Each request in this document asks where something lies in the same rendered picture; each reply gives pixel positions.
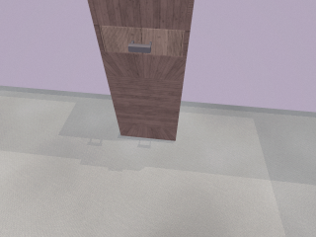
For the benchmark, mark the drawer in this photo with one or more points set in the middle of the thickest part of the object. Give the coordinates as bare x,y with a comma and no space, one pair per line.
164,41

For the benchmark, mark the cabinet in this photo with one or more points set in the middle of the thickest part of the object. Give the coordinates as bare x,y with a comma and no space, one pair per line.
146,89

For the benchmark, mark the handle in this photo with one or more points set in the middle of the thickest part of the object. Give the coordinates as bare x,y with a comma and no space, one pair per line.
139,47

